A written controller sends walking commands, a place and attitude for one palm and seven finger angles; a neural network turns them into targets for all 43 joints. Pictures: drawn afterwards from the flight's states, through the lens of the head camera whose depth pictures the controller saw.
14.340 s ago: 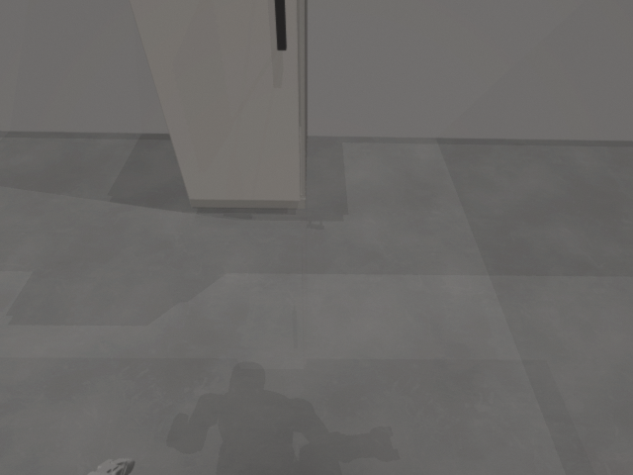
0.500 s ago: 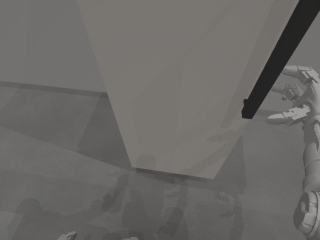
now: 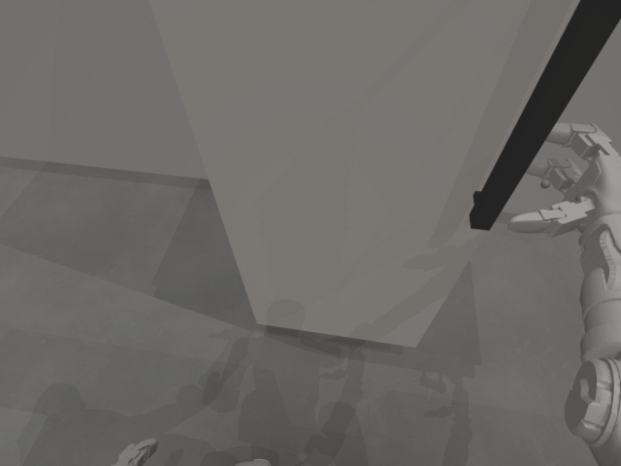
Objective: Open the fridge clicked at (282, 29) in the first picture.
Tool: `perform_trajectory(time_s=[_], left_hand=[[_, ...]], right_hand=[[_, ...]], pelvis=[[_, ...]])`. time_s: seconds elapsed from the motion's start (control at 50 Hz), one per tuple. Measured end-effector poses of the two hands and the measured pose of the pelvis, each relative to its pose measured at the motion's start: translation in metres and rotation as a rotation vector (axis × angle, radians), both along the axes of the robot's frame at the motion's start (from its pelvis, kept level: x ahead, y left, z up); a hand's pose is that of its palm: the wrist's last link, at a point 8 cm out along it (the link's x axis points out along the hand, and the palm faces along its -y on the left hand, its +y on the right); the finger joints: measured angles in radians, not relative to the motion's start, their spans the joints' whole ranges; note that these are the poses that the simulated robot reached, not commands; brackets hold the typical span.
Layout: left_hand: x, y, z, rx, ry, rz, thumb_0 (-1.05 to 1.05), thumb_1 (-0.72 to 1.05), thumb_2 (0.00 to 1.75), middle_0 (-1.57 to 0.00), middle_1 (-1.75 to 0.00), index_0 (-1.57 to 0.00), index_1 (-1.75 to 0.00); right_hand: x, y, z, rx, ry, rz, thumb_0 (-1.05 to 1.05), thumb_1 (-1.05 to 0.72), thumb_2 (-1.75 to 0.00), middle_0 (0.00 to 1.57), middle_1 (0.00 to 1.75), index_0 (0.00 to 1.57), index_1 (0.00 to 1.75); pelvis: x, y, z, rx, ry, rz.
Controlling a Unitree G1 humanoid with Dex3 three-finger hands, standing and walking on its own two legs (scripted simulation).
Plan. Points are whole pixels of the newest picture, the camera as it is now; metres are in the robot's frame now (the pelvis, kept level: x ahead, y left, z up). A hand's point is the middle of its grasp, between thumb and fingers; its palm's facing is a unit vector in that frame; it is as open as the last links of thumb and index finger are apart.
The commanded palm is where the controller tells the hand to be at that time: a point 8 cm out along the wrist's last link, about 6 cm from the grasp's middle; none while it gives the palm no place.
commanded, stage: slide the fingers in behind the handle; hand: right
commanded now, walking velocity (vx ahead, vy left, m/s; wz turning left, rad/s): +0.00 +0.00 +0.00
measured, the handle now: (549, 77) +0.50 -0.19 +0.24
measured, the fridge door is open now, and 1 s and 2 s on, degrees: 0 0 0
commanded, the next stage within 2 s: grip the handle and tug to test in 1.86 s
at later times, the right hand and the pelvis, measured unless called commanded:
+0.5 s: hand (540, 191) +0.44 -0.22 +0.13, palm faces +0.03 +1.00 +0.02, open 14.0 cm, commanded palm +0.41 -0.26 +0.13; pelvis +0.00 -0.01 +0.00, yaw +1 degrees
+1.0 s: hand (508, 185) +0.45 -0.18 +0.13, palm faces +0.03 +1.00 +0.01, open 14.0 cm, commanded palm +0.41 -0.23 +0.13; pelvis +0.01 +0.00 +0.00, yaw +1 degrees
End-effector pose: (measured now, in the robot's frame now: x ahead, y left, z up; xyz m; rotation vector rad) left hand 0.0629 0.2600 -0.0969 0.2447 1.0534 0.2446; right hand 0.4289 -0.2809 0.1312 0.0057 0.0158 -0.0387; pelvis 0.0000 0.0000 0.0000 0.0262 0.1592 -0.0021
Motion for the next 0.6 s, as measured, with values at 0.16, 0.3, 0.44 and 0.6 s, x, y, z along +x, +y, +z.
perform_trajectory(time_s=[0.16, 0.3, 0.44, 0.6], left_hand=[[-0.015, 0.003, -0.002, 0.015, 0.045, 0.006, 0.01, 0.91, 0.90, -0.20, -0.30, -0.20, -0.30], [-0.024, 0.000, -0.001, 0.002, 0.051, 0.031, 0.01, 0.91, 0.90, -0.20, -0.30, -0.20, -0.30], [-0.018, -0.006, 0.000, -0.015, 0.018, 0.037, 0.01, 0.91, 0.90, -0.20, -0.30, -0.20, -0.30], [0.006, -0.011, 0.000, -0.030, -0.038, -0.003, 0.01, 0.91, 0.90, -0.20, -0.30, -0.20, -0.30]], right_hand=[[0.003, -0.003, -0.001, -0.001, -0.007, 0.010, -0.01, 0.50, -0.30, 0.36, 1.24, 0.37, 1.25], [0.000, 0.001, -0.004, 0.011, -0.020, 0.012, -0.01, 0.50, -0.30, 0.33, 1.22, 0.33, 1.22], [-0.008, 0.005, -0.003, 0.007, -0.034, 0.009, -0.01, 0.50, -0.30, 0.31, 1.21, 0.31, 1.21], [-0.013, 0.014, -0.003, 0.007, -0.013, 0.006, -0.01, 0.50, -0.30, 0.31, 1.20, 0.30, 1.20]], pelvis=[[-0.003, -0.002, -0.002, 0.003, 0.016, -0.003], [-0.002, -0.004, -0.001, 0.003, 0.010, 0.009], [0.000, -0.006, 0.000, 0.002, -0.004, 0.017], [0.001, -0.005, 0.001, 0.001, -0.020, 0.005]])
